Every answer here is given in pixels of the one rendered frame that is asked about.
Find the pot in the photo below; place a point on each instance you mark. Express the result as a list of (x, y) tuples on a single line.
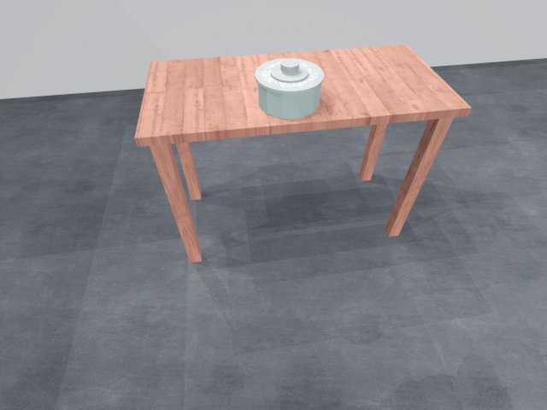
[(289, 106)]

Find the knob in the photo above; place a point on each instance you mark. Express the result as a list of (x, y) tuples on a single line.
[(289, 66)]

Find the lid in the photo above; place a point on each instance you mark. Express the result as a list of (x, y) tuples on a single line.
[(308, 77)]

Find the table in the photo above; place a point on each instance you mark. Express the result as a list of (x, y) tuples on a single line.
[(213, 98)]

